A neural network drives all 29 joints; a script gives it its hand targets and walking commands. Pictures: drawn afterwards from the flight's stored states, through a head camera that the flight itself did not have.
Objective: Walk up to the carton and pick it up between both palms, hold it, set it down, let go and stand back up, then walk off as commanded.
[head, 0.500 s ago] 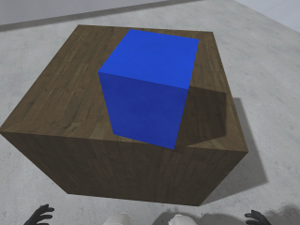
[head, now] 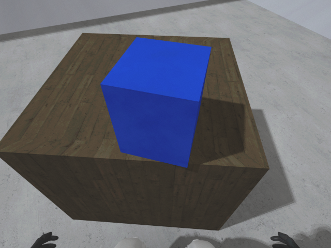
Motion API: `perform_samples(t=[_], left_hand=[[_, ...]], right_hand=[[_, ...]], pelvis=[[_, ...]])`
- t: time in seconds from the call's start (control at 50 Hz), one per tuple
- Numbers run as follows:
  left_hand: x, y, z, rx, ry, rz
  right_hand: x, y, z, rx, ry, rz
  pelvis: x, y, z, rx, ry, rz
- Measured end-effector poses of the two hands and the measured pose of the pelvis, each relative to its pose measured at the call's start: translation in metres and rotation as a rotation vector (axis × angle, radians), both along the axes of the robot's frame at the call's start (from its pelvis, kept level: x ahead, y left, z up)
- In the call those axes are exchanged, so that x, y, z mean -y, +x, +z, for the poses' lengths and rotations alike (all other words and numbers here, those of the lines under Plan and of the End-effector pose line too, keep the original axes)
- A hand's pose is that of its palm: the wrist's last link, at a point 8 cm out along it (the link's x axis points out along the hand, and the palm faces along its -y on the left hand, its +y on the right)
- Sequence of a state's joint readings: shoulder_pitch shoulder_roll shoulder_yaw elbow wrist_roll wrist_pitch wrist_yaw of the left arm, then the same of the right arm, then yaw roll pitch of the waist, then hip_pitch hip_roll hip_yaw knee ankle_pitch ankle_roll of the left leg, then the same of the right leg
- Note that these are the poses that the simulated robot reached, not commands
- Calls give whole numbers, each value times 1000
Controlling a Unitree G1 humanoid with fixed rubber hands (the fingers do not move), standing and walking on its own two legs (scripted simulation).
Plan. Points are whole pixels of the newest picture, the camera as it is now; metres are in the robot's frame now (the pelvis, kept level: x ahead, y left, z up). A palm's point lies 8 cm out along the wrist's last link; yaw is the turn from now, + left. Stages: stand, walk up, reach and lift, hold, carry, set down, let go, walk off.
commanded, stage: walk up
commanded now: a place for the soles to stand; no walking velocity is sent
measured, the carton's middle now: (162, 103) +0.46 +0.03 +0.10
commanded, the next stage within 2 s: reach and lift in 0.58 s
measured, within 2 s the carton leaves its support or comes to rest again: neither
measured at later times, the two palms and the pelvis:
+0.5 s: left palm out of the picture +0.10 +0.33 -0.08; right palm out of the picture +0.11 -0.29 -0.07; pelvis +0.00 +0.02 +0.00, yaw +0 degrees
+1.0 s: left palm (58, 216) +0.20 +0.26 -0.04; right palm out of the picture +0.14 -0.28 -0.07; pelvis +0.02 -0.01 +0.02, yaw -1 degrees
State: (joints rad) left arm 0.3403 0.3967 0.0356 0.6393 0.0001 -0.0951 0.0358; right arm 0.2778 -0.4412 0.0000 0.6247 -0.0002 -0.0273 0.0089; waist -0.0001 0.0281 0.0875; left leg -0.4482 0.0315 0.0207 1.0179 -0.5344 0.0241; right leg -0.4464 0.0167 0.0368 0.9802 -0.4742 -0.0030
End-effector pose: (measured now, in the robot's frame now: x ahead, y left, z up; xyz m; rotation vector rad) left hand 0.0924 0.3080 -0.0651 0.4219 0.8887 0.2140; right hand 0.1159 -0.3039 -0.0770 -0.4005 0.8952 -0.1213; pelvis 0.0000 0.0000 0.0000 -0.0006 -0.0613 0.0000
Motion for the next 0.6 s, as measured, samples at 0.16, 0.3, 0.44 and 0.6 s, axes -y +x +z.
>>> perform_samples(t=[0.16,0.3,0.44,0.6], left_hand=[[-23,2,-5,-34,-10,10],[-15,17,-8,9,-25,-9],[-13,13,-9,12,-27,-9],[-17,21,-13,-6,-33,-3]], right_hand=[[-21,-2,5,22,-12,5],[-13,-7,8,17,-29,-1],[-9,-9,5,5,-29,-9],[-12,-8,6,3,-37,-7]], pelvis=[[-23,2,0,-3,-8,-7],[-17,2,-2,1,-1,-9],[-15,2,-4,9,-3,-8],[-18,6,-4,4,-5,-9]])
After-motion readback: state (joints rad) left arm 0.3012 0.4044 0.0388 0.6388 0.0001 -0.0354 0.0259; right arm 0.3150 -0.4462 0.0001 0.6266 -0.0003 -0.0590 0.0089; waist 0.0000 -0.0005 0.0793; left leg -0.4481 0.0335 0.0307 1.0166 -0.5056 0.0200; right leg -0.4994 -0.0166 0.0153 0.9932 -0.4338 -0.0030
